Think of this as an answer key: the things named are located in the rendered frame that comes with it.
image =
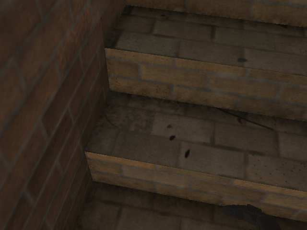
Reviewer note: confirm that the robot right hand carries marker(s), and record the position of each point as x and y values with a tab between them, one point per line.
252	215

